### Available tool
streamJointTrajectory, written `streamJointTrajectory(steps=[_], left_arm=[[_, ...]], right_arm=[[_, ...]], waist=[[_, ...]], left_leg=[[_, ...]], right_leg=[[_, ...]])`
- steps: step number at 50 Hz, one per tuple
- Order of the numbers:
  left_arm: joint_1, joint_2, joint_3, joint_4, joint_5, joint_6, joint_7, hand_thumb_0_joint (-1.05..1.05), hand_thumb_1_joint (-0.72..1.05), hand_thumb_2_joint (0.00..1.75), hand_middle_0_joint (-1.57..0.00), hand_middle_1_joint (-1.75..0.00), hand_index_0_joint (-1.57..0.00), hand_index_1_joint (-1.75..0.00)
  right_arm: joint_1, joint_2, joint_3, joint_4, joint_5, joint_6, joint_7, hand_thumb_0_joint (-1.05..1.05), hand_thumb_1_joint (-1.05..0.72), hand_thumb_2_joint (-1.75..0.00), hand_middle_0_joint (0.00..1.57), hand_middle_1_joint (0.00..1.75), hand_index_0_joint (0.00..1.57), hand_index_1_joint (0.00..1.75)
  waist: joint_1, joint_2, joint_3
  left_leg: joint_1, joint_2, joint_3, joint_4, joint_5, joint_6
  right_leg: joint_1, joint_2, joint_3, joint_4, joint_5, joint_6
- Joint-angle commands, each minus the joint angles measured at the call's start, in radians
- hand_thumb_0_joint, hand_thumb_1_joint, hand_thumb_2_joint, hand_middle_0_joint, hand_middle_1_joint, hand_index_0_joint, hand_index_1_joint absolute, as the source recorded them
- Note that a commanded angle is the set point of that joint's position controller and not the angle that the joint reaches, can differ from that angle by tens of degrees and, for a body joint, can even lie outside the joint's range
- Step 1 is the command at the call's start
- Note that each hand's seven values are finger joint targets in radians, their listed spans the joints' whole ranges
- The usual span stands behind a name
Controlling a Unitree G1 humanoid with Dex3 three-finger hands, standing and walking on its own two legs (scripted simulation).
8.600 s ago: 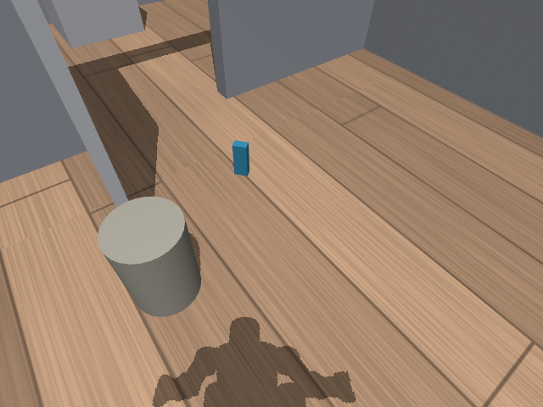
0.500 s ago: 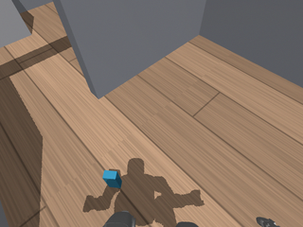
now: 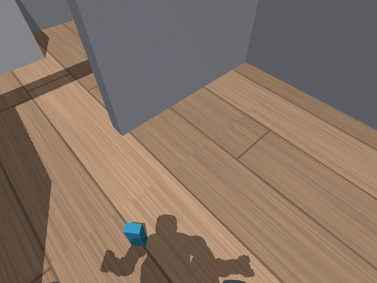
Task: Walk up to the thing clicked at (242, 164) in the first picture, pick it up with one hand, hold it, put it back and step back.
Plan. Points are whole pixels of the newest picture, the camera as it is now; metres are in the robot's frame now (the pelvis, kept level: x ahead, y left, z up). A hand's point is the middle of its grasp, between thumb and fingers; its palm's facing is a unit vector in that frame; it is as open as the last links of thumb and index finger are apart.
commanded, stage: walk up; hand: left
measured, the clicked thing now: (136, 235) +0.43 +0.24 -0.66
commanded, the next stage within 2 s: none
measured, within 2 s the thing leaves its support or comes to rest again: neither
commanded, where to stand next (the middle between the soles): +0.08 +0.03 m, yaw +1 degrees
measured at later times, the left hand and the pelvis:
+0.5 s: hand out of the picture +0.08 +0.30 -0.15, palm faces +0.01 -0.94 -0.35, open 7.4 cm; pelvis +0.03 +0.01 +0.01, yaw +2 degrees
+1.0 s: hand out of the picture +0.15 +0.31 -0.16, palm faces +0.05 -0.91 -0.42, open 7.4 cm; pelvis +0.03 +0.02 -0.02, yaw +3 degrees
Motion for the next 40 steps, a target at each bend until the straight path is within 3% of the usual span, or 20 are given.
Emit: streamJointTrajectory(steps=[1, 4, 7, 10, 11, 12, 13, 14, 15, 17, 23, 27, 28, 29, 30, 31, 32, 34, 36, 40], left_arm=[[-0.026, 0.308, 0.083, -0.089, 0.008, -0.021, 0.034, 0.0, 0.9, 0.9, -0.2, -0.3, -0.2, -0.3], [-0.048, 0.276, 0.08, -0.091, 0.017, -0.016, 0.024, 0.0, 0.9, 0.9, -0.2, -0.3, -0.2, -0.3], [-0.083, 0.263, 0.077, -0.097, 0.032, 0.005, 0.001, 0.0, 0.9, 0.9, -0.2, -0.3, -0.2, -0.3], [-0.067, 0.206, 0.054, -0.09, 0.006, 0.044, -0.014, 0.0, 0.9, 0.9, -0.2, -0.3, -0.2, -0.3], [-0.033, 0.194, 0.056, -0.133, 0.023, 0.041, -0.034, 0.0, 0.9, 0.9, -0.2, -0.3, -0.2, -0.3], [-0.089, 0.178, 0.056, -0.149, 0.018, 0.044, -0.032, 0.0, 0.9, 0.9, -0.2, -0.3, -0.2, -0.3], [-0.154, 0.289, 0.085, -0.141, 0.03, 0.034, -0.031, 0.0, 0.9, 0.9, -0.2, -0.3, -0.2, -0.3], [-0.131, 0.308, 0.087, -0.127, 0.024, 0.026, -0.038, 0.0, 0.9, 0.9, -0.2, -0.3, -0.2, -0.3], [-0.09, 0.287, 0.087, -0.106, 0.01, 0.019, -0.047, 0.0, 0.9, 0.9, -0.2, -0.3, -0.2, -0.3], [-0.01, 0.267, 0.09, -0.076, 0.006, 0.017, -0.061, 0.0, 0.9, 0.9, -0.2, -0.3, -0.2, -0.3], [-0.032, 0.203, 0.071, -0.077, -0.005, 0.018, -0.074, 0.0, 0.9, 0.9, -0.2, -0.3, -0.2, -0.3], [0.043, 0.194, 0.064, -0.015, -0.012, 0.002, -0.041, 0.0, 0.9, 0.9, -0.2, -0.3, -0.2, -0.3], [0.082, 0.215, 0.066, 0.004, -0.008, -0.008, -0.031, 0.0, 0.9, 0.9, -0.2, -0.3, -0.2, -0.3], [0.11, 0.272, 0.081, 0.006, -0.002, -0.017, -0.022, 0.0, 0.9, 0.9, -0.2, -0.3, -0.2, -0.3], [0.104, 0.297, 0.08, -0.014, 0.001, -0.024, -0.017, 0.0, 0.9, 0.9, -0.2, -0.3, -0.2, -0.3], [0.036, 0.324, 0.078, -0.035, -0.006, -0.017, -0.017, 0.0, 0.9, 0.9, -0.2, -0.3, -0.2, -0.3], [-0.003, 0.315, 0.076, -0.042, -0.005, -0.008, -0.015, 0.0, 0.9, 0.9, -0.2, -0.3, -0.2, -0.3], [-0.046, 0.279, 0.063, -0.052, -0.001, -0.002, -0.011, 0.0, 0.9, 0.9, -0.2, -0.3, -0.2, -0.3], [-0.048, 0.293, 0.065, -0.049, -0.001, -0.002, -0.002, 0.0, 0.9, 0.9, -0.2, -0.3, -0.2, -0.3], [-0.029, 0.313, 0.078, -0.062, -0.008, 0.006, 0.02, 0.0, 0.9, 0.9, -0.2, -0.3, -0.2, -0.3]], right_arm=[[0.026, -0.185, -0.067, -0.065, 0.005, 0.0, -0.002, 0.0, -0.9, -0.9, 0.2, 0.3, 0.2, 0.3], [0.083, -0.167, -0.065, -0.04, 0.008, -0.003, 0.007, 0.0, -0.9, -0.9, 0.2, 0.3, 0.2, 0.3], [0.072, -0.16, -0.053, -0.008, 0.012, -0.03, 0.006, 0.0, -0.9, -0.9, 0.2, 0.3, 0.2, 0.3], [0.114, -0.175, -0.06, 0.033, -0.009, -0.066, -0.014, 0.0, -0.9, -0.9, 0.2, 0.3, 0.2, 0.3], [0.279, -0.276, -0.103, 0.033, -0.028, -0.088, -0.014, 0.0, -0.9, -0.9, 0.2, 0.3, 0.2, 0.3], [0.251, -0.409, -0.129, 0.009, -0.04, -0.1, -0.019, 0.0, -0.9, -0.9, 0.2, 0.3, 0.2, 0.3], [0.157, -0.442, -0.133, -0.007, -0.015, -0.105, -0.019, 0.0, -0.9, -0.9, 0.2, 0.3, 0.2, 0.3], [0.074, -0.391, -0.121, -0.023, -0.014, -0.115, -0.022, 0.0, -0.9, -0.9, 0.2, 0.3, 0.2, 0.3], [0.058, -0.328, -0.103, -0.029, -0.02, -0.13, -0.022, 0.0, -0.9, -0.9, 0.2, 0.3, 0.2, 0.3], [0.098, -0.276, -0.089, -0.03, -0.01, -0.154, -0.027, 0.0, -0.9, -0.9, 0.2, 0.3, 0.2, 0.3], [0.025, -0.237, -0.073, -0.062, -0.015, -0.135, -0.017, 0.0, -0.9, -0.9, 0.2, 0.3, 0.2, 0.3], [0.026, -0.204, -0.053, -0.066, 0.013, -0.086, -0.025, 0.0, -0.9, -0.9, 0.2, 0.3, 0.2, 0.3], [0.052, -0.159, -0.038, -0.06, 0.023, -0.078, -0.026, 0.0, -0.9, -0.9, 0.2, 0.3, 0.2, 0.3], [0.114, -0.117, -0.022, -0.06, 0.032, -0.078, -0.028, 0.0, -0.9, -0.9, 0.2, 0.3, 0.2, 0.3], [0.182, -0.073, -0.002, -0.055, 0.035, -0.074, -0.031, 0.0, -0.9, -0.9, 0.2, 0.3, 0.2, 0.3], [0.185, -0.145, -0.023, -0.031, 0.032, -0.056, -0.046, 0.0, -0.9, -0.9, 0.2, 0.3, 0.2, 0.3], [0.17, -0.179, -0.037, -0.01, 0.026, -0.054, -0.05, 0.0, -0.9, -0.9, 0.2, 0.3, 0.2, 0.3], [0.14, -0.191, -0.038, 0.009, 0.033, -0.057, -0.043, 0.0, -0.9, -0.9, 0.2, 0.3, 0.2, 0.3], [0.151, -0.19, -0.041, 0.026, 0.023, -0.04, -0.04, 0.0, -0.9, -0.9, 0.2, 0.3, 0.2, 0.3], [0.09, -0.192, -0.049, 0.007, -0.003, -0.014, -0.027, 0.0, -0.9, -0.9, 0.2, 0.3, 0.2, 0.3]], waist=[[0.016, -0.128, -0.079], [0.015, -0.201, -0.135], [0.035, -0.286, -0.135], [0.006, -0.156, -0.133], [-0.071, 0.047, -0.176], [-0.082, 0.177, -0.07], [-0.08, 0.084, 0.044], [-0.035, 0.014, 0.095], [-0.008, -0.038, 0.104], [0.005, -0.008, 0.045], [0.014, 0.199, 0.027], [0.04, 0.149, -0.058], [0.06, 0.038, -0.095], [0.063, -0.12, -0.166], [0.027, -0.235, -0.191], [0.023, -0.203, -0.199], [0.014, -0.203, -0.181], [0.002, -0.184, -0.175], [0.005, -0.226, -0.18], [0.029, -0.233, -0.171]], left_leg=[[-0.13, 0.013, -0.123, 0.236, -0.058, 0.016], [-0.095, 0.011, -0.056, 0.14, -0.01, -0.001], [-0.003, -0.001, 0.071, -0.131, -0.026, -0.018], [0.191, -0.015, 0.054, -0.397, 0.195, -0.017], [0.354, 0.112, -0.237, -0.509, -0.193, 0.074], [0.253, 0.373, -0.707, -0.707, -0.623, 0.18], [0.091, 0.46, -0.821, -0.761, -0.704, 0.281], [0.082, 0.441, -0.732, -0.717, -0.578, 0.282], [0.145, 0.334, -0.524, -0.639, -0.328, 0.233], [0.235, 0.252, -0.306, -0.572, 0.009, 0.164], [-0.046, 0.17, -0.031, -0.546, 0.163, 0.143], [-0.06, 0.139, 0.006, -0.265, 0.497, 0.11], [-0.044, 0.092, 0.045, -0.116, 0.476, 0.085], [-0.103, 0.045, 0.058, 0.032, 0.29, 0.052], [-0.137, -0.029, 0.033, 0.129, -0.053, 0.019], [-0.086, 0.002, -0.024, 0.153, -0.152, 0.028], [-0.058, 0.029, -0.019, 0.147, -0.174, 0.026], [-0.068, 0.049, -0.026, 0.077, -0.139, 0.022], [-0.066, 0.046, 0.012, 0.064, -0.049, 0.016], [-0.098, 0.037, 0.036, 0.053, -0.018, 0.007]], right_leg=[[0.039, -0.352, 0.392, -0.256, 0.089, -0.237], [0.057, -0.252, 0.249, -0.244, -0.127, -0.178], [0.001, -0.208, 0.197, -0.221, -0.328, -0.169], [-0.134, -0.138, 0.115, 0.012, -0.315, -0.097], [-0.354, -0.031, 0.027, 0.294, -0.513, -0.072], [-0.574, 0.057, 0.068, 0.475, -0.426, -0.031], [-0.546, -0.032, 0.206, 0.49, -0.356, -0.032], [-0.513, -0.069, 0.216, 0.484, -0.264, -0.038], [-0.508, -0.086, 0.232, 0.441, -0.167, -0.036], [-0.475, -0.071, 0.189, 0.403, -0.075, -0.029], [-0.068, -0.062, 0.052, 0.129, -0.015, 0.008], [0.17, 0.01, -0.015, -0.059, 0.12, -0.008], [0.219, -0.001, 0.003, -0.135, 0.167, -0.014], [0.314, -0.108, 0.135, -0.129, 0.371, -0.043], [0.298, -0.307, 0.436, -0.202, 0.408, -0.1], [0.196, -0.369, 0.528, -0.21, 0.242, -0.217], [0.116, -0.357, 0.515, -0.215, 0.129, -0.241], [0.112, -0.275, 0.363, -0.193, 0.075, -0.185], [0.083, -0.259, 0.341, -0.184, 0.035, -0.167], [0.069, -0.308, 0.357, -0.146, 0.255, -0.209]])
